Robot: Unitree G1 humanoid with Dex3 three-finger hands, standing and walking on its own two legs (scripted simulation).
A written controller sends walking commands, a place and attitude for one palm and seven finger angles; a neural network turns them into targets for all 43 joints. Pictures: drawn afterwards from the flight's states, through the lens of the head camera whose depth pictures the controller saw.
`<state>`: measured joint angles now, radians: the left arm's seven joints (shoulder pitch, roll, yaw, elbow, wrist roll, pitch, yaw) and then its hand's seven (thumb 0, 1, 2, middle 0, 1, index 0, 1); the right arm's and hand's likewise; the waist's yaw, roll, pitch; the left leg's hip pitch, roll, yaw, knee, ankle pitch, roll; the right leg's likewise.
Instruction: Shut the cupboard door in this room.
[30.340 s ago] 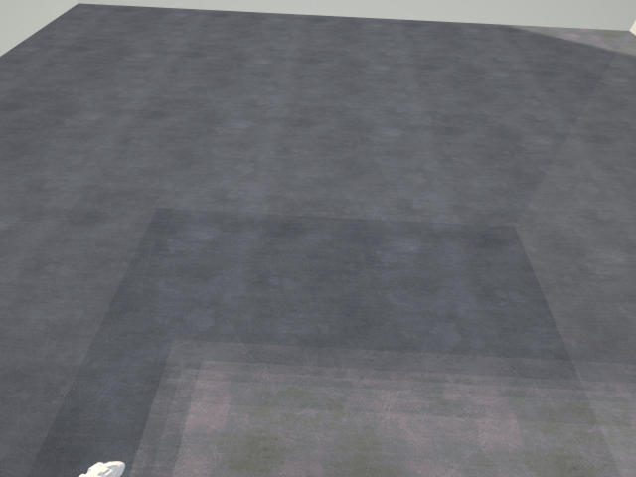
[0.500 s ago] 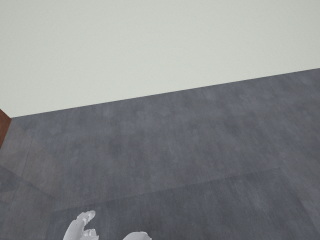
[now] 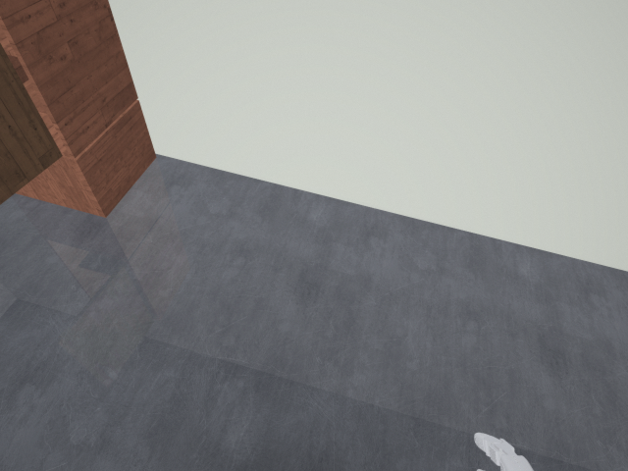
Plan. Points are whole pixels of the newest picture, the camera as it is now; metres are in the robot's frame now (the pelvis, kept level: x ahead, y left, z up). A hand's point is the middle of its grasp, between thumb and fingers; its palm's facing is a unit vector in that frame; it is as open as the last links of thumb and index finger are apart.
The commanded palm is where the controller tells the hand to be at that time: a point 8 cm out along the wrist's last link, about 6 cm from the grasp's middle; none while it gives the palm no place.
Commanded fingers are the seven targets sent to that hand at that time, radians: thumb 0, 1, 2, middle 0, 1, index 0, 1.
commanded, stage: walk to a spot facing it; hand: left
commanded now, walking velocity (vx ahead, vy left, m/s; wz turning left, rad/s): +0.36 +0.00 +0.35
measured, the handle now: out of the picture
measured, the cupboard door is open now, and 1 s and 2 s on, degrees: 85 85 85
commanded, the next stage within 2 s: turn to face it in 1.26 s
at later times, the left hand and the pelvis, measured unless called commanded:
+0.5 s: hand (221, 334) +0.33 +0.19 -0.16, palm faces +0.11 -0.98 -0.19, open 7.4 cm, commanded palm none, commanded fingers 0.00 0.90 0.90 -0.20 -0.30 -0.20 -0.30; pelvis +0.22 +0.00 -0.01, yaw +9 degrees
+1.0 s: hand (205, 371) +0.27 +0.20 -0.18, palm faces +0.40 -0.91 -0.12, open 7.4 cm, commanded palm none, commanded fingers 0.00 0.90 0.90 -0.20 -0.30 -0.20 -0.30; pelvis +0.41 +0.08 +0.00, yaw +17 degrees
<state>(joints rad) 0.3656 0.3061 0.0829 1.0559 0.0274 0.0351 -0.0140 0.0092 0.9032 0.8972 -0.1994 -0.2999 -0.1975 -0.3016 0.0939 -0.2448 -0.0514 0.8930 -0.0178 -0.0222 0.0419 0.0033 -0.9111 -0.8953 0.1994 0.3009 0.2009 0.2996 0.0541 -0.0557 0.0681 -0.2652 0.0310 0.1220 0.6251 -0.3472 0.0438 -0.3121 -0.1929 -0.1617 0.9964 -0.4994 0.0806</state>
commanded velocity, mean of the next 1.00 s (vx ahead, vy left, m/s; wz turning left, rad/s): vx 0.37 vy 0.00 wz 0.19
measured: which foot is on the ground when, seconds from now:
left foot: down 0.00-0.46, up 0.48-0.94, down 0.96-1.00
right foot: up 0.00-0.44, down 0.46-0.96, up 0.98-1.00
